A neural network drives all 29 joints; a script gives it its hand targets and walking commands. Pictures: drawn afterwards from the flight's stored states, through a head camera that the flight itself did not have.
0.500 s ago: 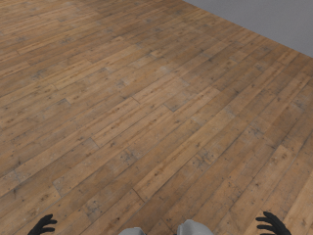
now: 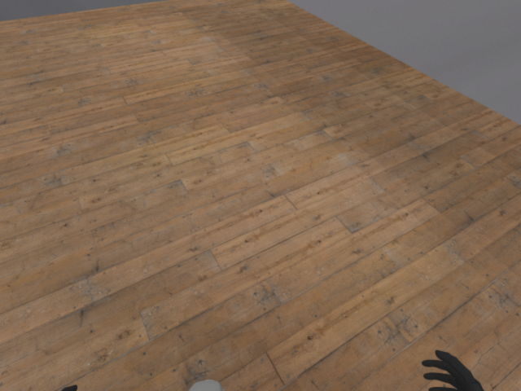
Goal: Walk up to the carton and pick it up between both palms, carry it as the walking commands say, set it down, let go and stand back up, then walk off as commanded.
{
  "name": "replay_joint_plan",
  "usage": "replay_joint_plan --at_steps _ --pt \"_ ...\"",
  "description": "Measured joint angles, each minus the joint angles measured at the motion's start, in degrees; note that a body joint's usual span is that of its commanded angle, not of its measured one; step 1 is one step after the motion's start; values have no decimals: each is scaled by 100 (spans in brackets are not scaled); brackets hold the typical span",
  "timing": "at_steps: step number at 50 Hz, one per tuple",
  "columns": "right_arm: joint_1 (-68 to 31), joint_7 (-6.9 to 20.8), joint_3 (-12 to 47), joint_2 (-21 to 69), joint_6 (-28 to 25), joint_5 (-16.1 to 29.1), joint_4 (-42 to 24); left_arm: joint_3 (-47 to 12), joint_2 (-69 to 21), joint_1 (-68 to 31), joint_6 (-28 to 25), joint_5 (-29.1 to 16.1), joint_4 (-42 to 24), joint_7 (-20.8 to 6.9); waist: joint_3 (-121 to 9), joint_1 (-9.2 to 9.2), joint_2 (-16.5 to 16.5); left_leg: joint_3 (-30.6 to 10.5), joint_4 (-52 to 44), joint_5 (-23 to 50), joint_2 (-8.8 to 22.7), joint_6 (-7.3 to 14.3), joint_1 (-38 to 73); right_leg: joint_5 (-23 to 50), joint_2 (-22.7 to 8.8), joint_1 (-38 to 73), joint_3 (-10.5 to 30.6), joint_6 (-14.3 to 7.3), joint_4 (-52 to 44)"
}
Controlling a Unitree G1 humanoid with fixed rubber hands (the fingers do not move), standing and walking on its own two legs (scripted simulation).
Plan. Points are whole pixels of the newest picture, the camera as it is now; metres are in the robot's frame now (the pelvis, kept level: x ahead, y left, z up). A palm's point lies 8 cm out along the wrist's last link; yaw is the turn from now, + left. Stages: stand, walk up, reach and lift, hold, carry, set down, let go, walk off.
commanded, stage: walk up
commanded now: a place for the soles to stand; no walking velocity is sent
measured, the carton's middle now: out of the picture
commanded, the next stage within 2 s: none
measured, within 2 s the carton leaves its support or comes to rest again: neither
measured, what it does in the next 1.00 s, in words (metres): steps to the left, turning left: left foot, then right foot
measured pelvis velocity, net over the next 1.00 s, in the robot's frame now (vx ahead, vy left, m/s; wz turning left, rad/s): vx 0.20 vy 0.24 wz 0.35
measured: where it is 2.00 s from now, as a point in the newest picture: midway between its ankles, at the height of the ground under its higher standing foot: (126, 315)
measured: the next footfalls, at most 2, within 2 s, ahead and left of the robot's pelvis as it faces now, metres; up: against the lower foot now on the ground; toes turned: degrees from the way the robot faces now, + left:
left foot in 0.02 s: +0.11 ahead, +0.15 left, +0.00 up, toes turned +2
right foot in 0.42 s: +0.18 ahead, +0.01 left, +0.00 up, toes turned -2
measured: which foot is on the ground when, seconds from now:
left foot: up 0.00-0.00, down 0.02-0.42, up 0.44-0.84, down 0.86-1.00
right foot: down 0.00-0.02, up 0.04-0.40, down 0.42-0.88, up 0.90-1.00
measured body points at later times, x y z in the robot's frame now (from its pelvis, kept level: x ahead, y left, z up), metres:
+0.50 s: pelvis +0.09 +0.08 +0.01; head +0.12 +0.08 +0.45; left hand +0.10 +0.45 -0.09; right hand +0.26 -0.19 -0.11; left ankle +0.07 +0.18 -0.70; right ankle +0.14 +0.01 -0.72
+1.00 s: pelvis +0.20 +0.24 +0.00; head +0.21 +0.28 +0.45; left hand +0.20 +0.60 -0.12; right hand +0.43 -0.01 -0.08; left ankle +0.22 +0.36 -0.72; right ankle +0.21 +0.09 -0.67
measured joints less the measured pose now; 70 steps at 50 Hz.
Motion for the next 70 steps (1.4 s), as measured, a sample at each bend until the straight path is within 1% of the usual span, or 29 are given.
replay_joint_plan --at_steps 1,2,3,5,7,12,17,20,21,23,25,26,30,34,37,40,43,44,45,47,49,52,56,61,63,64,65,67,70 --pt "14 -3 -15 -26 -32 0 -2 0 18 -12 31 0 -16 -6 -30 -4 18 -5 -250 -3 0 80 98 -97 -34 -51 -5 1 167" --pt "18 -37 -21 -29 -62 0 15 3 56 -78 83 0 -17 -7 -19 -25 -45 6 -284 -211 -71 32 126 -288 -138 -172 35 -66 493" --pt "31 -63 -20 -8 -74 0 55 2 88 -213 164 0 -15 -7 40 -39 -161 13 -202 -246 -206 -3 91 -558 -162 -343 265 -98 896" --pt "44 -104 -21 -4 -47 -1 113 0 77 -393 215 0 -58 -8 106 -37 -255 9 -293 -91 -380 20 88 -778 36 -798 715 -125 1552" --pt "45 -163 -20 -3 -37 0 113 0 62 -471 161 0 -72 -8 102 -32 -261 14 -544 83 -489 97 108 -785 206 -1194 787 -127 1707" --pt "47 -196 -19 -2 -126 0 114 0 62 -494 102 0 14 -8 97 -29 -258 18 -1069 284 -866 293 271 -785 500 -1811 791 -127 1708" --pt "48 -196 -19 -1 -146 0 114 -1 63 -368 57 0 127 -8 93 -26 -214 12 -1263 229 -1216 422 521 -677 695 -1905 798 -155 1448" --pt "48 -196 -18 0 -131 -1 113 -2 65 -226 -29 0 140 -9 59 -22 -138 5 -1264 124 -1369 455 576 -459 722 -1614 809 -282 711" --pt "39 -196 -18 0 -114 -1 113 -2 70 -151 -82 0 139 -7 32 -19 -121 6 -1247 81 -1423 450 577 -227 708 -1407 816 -410 232" --pt "7 -197 -19 15 -131 -1 115 0 88 -12 -114 0 114 5 43 -12 -77 -1 -750 -206 -1397 223 433 516 654 -1306 774 -584 48" --pt "8 -177 -18 14 -116 -1 114 -1 87 0 -82 0 105 15 43 -14 -7 -8 -125 -226 -1186 14 194 469 603 -1154 658 -603 39" --pt "10 -155 -18 12 -116 0 112 -1 84 0 -82 0 88 16 40 -16 13 -12 5 -230 -1055 -6 135 378 567 -1040 601 -586 19" --pt "11 -76 -17 9 -103 0 111 -2 80 1 -143 0 6 16 37 -17 26 -13 27 -234 -530 -33 108 73 366 -445 374 -445 -33" --pt "10 -24 -18 -3 -91 -1 112 -1 79 23 -145 0 -16 16 38 -16 48 -9 27 -80 -135 -138 9 -177 174 160 158 -238 -77" --pt "11 10 -18 -5 -59 -1 112 -1 79 104 -119 0 -17 16 38 -16 85 -7 28 143 53 -161 -21 -340 94 562 52 -79 -117" --pt "10 22 -18 -5 -28 -1 112 -1 79 147 -71 0 -17 14 36 -16 122 -4 27 202 123 -163 -19 -512 48 864 -34 113 -118" --pt "10 21 -19 -16 -40 0 110 -1 84 145 1 0 -21 -2 -36 -22 177 -7 -70 165 120 -100 29 -708 32 981 -86 269 -17" --pt "11 2 -19 -9 -79 0 115 0 109 93 47 0 -22 -9 -28 -32 99 33 -6 -112 46 -134 43 -833 -108 867 -73 183 307" --pt "12 -31 -19 2 -115 0 129 -1 117 -16 113 0 -20 -10 34 -48 -5 79 105 -253 -68 -133 28 -943 -201 634 107 37 887" --pt "13 -123 -20 -1 -143 -1 182 -3 65 -221 166 0 -102 -14 131 -50 -39 81 50 -228 -172 -70 27 -1116 77 -73 659 -139 2004" --pt "23 -218 -18 1 -123 -1 188 -2 27 -365 99 0 -177 -14 151 -39 -46 91 -232 -112 -244 14 51 -1125 314 -735 797 -206 2324" --pt "25 -295 -17 1 -171 0 186 -2 6 -567 49 0 -249 -14 251 -37 -48 94 -706 65 -424 102 206 -1125 484 -1511 802 -208 2325" --pt "28 -301 -16 2 -189 -1 187 -3 8 -625 35 0 -240 -15 288 -33 -51 99 -1049 73 -710 224 517 -964 578 -2107 809 -208 2004" --pt "29 -301 -16 3 -192 -1 188 -3 8 -556 10 0 -129 -15 264 -31 -41 99 -1180 -150 -1024 293 890 -341 676 -2113 812 -208 1209" --pt "29 -292 -16 4 -140 -1 188 -3 10 -436 -48 0 -72 -15 154 -29 -38 100 -1168 -295 -1123 292 955 105 703 -1902 816 -217 829" --pt "31 -291 -16 5 -132 -1 187 -4 22 -344 -97 0 -66 -15 89 -24 -42 93 -1083 -404 -1172 281 953 226 705 -1650 823 -262 460" --pt "22 -291 -17 5 -146 -1 189 -2 41 -259 -153 -1 -67 -8 43 -4 -38 83 -812 -570 -1200 259 868 300 687 -1486 830 -428 199" --pt "-19 -291 -17 5 -177 -1 191 -3 -10 -141 -162 -1 -54 5 46 1 93 62 62 -632 -1152 128 513 359 683 -1418 722 -657 269" --pt "-16 -249 -15 1 -183 -1 188 -3 -37 2 -160 0 -56 6 49 -4 178 51 717 -554 -1008 -34 83 224 579 -1096 585 -655 167"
